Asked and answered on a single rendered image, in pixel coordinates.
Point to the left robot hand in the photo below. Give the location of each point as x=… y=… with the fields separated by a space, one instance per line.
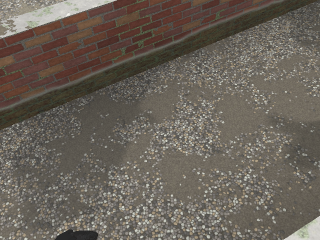
x=77 y=235

